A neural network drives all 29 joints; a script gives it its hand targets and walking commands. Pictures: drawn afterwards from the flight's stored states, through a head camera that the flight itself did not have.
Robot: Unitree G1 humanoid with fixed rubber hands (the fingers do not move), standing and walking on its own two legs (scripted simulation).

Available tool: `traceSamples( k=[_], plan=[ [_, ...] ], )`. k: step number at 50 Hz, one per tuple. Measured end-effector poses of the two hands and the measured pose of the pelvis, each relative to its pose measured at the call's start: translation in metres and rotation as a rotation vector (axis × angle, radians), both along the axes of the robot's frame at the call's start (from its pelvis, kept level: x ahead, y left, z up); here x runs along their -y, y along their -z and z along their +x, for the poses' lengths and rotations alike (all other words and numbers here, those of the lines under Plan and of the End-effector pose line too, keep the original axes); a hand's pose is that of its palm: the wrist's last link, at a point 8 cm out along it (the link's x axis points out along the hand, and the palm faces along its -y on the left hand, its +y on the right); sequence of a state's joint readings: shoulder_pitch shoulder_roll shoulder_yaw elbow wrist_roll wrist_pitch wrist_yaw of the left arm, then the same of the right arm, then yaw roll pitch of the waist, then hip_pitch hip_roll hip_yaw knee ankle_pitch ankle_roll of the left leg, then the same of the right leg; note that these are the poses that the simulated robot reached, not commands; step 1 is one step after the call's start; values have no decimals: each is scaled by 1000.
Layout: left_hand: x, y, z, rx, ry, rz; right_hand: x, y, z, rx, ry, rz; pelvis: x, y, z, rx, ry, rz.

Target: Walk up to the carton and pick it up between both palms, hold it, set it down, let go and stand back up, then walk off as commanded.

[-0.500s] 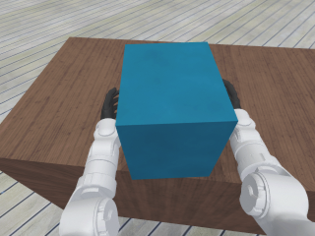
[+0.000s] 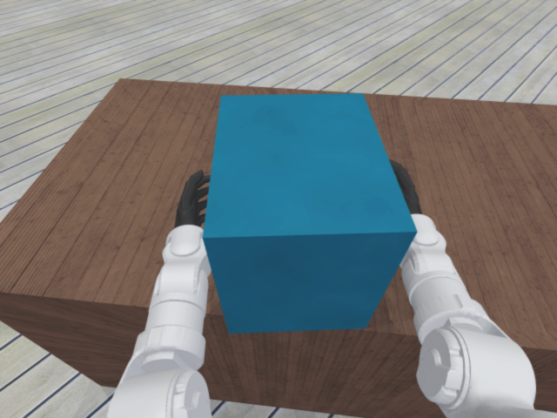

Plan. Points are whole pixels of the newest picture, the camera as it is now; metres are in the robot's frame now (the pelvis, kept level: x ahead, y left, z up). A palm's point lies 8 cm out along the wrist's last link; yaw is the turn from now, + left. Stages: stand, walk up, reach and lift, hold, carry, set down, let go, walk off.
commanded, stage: reach and lift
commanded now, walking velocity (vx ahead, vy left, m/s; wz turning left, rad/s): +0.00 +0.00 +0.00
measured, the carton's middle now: (295, 215) +0.43 +0.03 +0.05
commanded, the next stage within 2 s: none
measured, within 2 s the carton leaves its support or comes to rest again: leaves its support in 0.48 s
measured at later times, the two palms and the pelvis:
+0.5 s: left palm (188, 227) +0.37 +0.19 +0.08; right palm (405, 214) +0.42 -0.13 +0.09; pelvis -0.01 +0.00 +0.00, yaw +1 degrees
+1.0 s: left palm (189, 216) +0.36 +0.18 +0.11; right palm (424, 211) +0.40 -0.14 +0.13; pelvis -0.03 -0.01 +0.00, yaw +0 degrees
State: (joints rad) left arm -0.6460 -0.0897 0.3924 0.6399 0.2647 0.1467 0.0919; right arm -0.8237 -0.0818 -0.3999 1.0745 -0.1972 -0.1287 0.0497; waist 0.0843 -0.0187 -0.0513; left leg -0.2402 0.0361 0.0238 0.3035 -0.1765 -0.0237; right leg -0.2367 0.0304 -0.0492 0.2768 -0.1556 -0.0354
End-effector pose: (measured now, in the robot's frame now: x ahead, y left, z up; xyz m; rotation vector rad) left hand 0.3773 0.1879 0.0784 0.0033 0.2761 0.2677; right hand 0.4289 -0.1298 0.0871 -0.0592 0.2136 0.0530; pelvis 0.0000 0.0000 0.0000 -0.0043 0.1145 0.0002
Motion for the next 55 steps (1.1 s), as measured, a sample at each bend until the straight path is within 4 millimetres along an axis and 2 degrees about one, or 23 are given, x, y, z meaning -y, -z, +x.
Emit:
traceSamples(
  k=[15, 26, 42, 55],
  plan=[
    [0, -1, -1, 2, 1, 9, 0, 0, -2, 14, 6, -3, 1, 1, -1, -17, -5, 0],
    [0, -5, -11, 45, -7, 14, -1, -7, -12, 67, 6, -26, 4, 1, -7, -30, -17, -1],
    [6, -31, -15, 92, 26, 19, 6, -36, -26, 113, 41, -22, 6, 0, -27, -17, -10, 7],
    [11, -40, -14, 61, 54, 24, 12, -43, -34, 80, 71, -8, 5, 0, -30, 3, -4, 6]
  ],
)
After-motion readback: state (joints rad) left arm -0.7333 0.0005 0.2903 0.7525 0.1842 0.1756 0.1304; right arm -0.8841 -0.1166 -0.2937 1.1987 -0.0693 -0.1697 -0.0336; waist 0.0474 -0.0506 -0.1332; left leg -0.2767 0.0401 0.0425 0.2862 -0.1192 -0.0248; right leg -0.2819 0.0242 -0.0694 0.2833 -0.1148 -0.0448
